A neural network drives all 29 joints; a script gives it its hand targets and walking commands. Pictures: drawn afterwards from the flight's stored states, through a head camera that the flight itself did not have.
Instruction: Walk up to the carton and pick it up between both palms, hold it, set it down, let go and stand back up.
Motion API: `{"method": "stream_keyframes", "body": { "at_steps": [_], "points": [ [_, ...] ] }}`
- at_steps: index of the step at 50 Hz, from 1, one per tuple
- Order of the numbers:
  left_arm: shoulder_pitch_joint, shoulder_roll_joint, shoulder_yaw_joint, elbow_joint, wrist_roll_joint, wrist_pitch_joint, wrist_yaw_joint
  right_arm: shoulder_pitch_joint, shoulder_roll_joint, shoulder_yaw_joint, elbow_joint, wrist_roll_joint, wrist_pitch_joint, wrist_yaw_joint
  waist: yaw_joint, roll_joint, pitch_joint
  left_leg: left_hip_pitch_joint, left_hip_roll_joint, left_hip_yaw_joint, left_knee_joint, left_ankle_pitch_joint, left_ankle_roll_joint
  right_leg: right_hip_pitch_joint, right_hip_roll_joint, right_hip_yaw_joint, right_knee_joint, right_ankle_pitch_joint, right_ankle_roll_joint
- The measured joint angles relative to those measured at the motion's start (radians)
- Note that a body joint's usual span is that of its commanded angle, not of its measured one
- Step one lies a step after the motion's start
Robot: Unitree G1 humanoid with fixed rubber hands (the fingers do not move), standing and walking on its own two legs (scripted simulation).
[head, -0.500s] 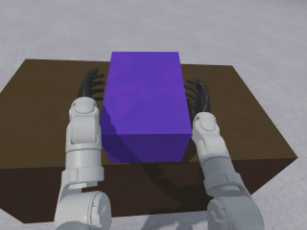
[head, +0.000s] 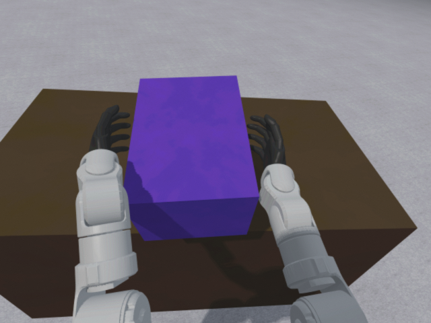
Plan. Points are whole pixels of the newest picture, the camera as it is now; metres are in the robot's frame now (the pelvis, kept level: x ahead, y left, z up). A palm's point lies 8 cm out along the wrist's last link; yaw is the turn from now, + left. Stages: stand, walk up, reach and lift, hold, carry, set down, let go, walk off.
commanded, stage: hold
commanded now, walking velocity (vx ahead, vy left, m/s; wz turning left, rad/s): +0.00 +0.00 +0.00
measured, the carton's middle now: (192, 155) +0.40 +0.01 +0.11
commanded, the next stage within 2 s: none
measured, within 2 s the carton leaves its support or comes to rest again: neither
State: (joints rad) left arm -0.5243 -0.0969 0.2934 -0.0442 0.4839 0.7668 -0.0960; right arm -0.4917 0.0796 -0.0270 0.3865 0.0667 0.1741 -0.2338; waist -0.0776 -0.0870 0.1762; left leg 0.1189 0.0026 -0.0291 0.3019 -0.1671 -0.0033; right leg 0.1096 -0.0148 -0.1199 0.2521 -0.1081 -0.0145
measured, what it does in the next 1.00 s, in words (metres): stands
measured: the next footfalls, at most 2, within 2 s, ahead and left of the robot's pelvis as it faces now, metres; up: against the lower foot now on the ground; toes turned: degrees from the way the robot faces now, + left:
none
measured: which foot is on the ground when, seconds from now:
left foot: down 0.00-1.00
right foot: down 0.00-1.00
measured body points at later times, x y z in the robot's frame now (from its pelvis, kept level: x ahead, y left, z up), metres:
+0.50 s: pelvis +0.00 -0.01 +0.00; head -0.03 +0.02 +0.45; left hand +0.37 +0.15 +0.18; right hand +0.36 -0.14 +0.17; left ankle +0.02 +0.12 -0.75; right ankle +0.04 -0.11 -0.75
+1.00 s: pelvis +0.00 +0.00 +0.00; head -0.03 +0.03 +0.45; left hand +0.37 +0.15 +0.19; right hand +0.35 -0.15 +0.17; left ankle +0.02 +0.12 -0.75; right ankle +0.04 -0.11 -0.75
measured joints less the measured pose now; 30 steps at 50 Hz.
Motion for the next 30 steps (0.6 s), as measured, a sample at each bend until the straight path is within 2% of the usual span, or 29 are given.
{"method": "stream_keyframes", "body": {
  "at_steps": [7,13,22,30],
  "points": [
    [-0.081,-0.006,0.022,0.071,-0.011,-0.034,0.012,-0.060,-0.004,-0.061,0.040,-0.044,-0.027,0.025,0.005,0.014,0.005,-0.040,-0.003,0.016,-0.018,0.028,0.002,-0.064,-0.004,0.016,0.022,0.012,-0.005],
    [-0.122,-0.010,0.061,0.098,-0.007,-0.033,0.011,-0.097,-0.011,-0.057,0.068,-0.027,-0.032,0.013,0.003,0.019,-0.006,-0.047,0.012,0.026,-0.019,0.025,-0.003,-0.070,0.012,0.025,0.007,0.020,-0.012],
    [-0.081,0.007,0.067,0.057,-0.001,-0.014,-0.016,-0.072,-0.004,0.003,0.047,0.014,-0.021,-0.027,-0.007,0.005,-0.009,-0.018,0.024,0.005,-0.010,0.006,-0.014,-0.016,0.025,0.004,-0.023,0.014,-0.015],
    [-0.022,0.019,0.024,0.009,-0.015,-0.012,-0.014,-0.021,0.000,0.023,0.001,0.018,-0.024,-0.032,-0.015,-0.003,0.000,-0.019,0.016,-0.008,0.008,-0.006,-0.011,-0.002,0.017,-0.010,-0.024,0.007,-0.008]
  ]
}}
